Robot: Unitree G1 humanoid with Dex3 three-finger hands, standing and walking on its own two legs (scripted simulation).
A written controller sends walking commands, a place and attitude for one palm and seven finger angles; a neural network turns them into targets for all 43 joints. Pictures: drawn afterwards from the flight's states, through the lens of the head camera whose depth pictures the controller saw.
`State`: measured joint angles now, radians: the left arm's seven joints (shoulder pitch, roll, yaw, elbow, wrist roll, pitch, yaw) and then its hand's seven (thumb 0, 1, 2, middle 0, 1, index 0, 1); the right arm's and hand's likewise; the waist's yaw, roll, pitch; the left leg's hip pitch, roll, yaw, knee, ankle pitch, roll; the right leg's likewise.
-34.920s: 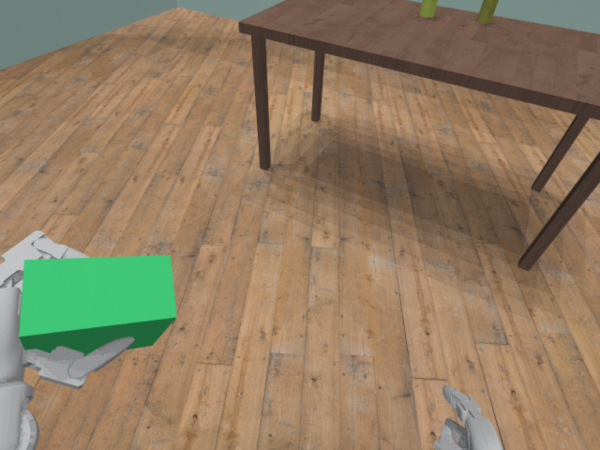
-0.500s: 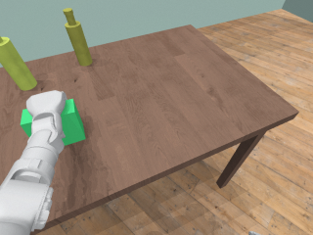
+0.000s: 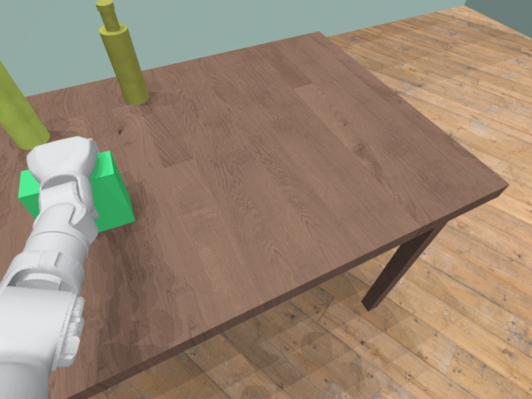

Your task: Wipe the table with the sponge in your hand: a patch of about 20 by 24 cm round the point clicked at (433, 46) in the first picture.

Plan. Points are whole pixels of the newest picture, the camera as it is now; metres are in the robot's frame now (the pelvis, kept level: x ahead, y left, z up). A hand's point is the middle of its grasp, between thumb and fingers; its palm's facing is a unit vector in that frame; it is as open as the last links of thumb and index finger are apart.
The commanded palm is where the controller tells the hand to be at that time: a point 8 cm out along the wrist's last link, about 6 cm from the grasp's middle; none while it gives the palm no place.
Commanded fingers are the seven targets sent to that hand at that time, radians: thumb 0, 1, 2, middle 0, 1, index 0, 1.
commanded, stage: slide back across to the first lane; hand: left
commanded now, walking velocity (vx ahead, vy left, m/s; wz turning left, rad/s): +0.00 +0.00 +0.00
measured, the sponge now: (87, 205) +0.42 +0.31 +0.03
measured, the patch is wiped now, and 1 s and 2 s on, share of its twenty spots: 1.00 1.00 1.00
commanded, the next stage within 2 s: wipe back along the first lane in 0.46 s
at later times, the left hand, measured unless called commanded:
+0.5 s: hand (35, 202) +0.40 +0.36 +0.07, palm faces -0.10 -0.04 -0.99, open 9.9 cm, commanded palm +0.37 +0.36 +0.12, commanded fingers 0.00 0.10 1.30 -1.20 -1.60 -1.20 -1.60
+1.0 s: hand (29, 223) +0.36 +0.35 +0.07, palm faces -0.05 -0.03 -1.00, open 10.0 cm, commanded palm +0.32 +0.33 +0.10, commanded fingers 0.00 0.10 1.30 -1.20 -1.60 -1.20 -1.60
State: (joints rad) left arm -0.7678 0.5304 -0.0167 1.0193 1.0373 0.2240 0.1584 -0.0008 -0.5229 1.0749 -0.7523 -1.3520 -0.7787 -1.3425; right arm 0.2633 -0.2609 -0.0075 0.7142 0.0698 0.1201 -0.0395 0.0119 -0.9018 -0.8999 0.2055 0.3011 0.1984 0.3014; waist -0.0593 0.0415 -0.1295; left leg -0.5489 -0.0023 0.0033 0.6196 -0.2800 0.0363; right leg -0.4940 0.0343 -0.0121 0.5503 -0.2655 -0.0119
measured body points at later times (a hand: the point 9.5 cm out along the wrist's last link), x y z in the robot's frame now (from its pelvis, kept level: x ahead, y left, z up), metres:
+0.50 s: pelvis +0.02 +0.00 +0.01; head +0.06 +0.00 +0.46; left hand +0.40 +0.36 +0.13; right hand +0.16 -0.26 -0.11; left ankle +0.01 +0.09 -0.73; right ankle +0.00 -0.12 -0.73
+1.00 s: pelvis +0.02 +0.01 +0.01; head +0.04 +0.00 +0.46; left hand +0.36 +0.35 +0.12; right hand +0.17 -0.24 -0.11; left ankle +0.01 +0.09 -0.73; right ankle +0.00 -0.12 -0.73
